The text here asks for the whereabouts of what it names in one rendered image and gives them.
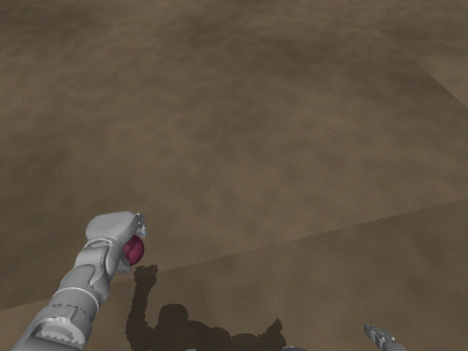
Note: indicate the left robot arm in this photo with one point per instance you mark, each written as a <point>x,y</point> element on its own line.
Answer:
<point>65,323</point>

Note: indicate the right robot hand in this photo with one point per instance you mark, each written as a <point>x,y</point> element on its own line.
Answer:
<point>383,339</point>

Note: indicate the ball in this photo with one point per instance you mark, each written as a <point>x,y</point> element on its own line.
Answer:
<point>134,250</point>

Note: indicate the left robot hand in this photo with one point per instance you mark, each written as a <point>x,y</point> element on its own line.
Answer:
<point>120,226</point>

